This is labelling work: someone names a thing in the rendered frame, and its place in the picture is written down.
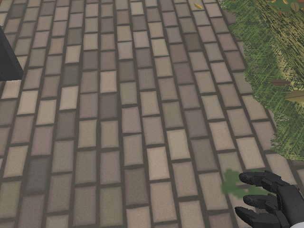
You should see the robot right hand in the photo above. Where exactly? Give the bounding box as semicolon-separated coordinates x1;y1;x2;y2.
235;170;304;228

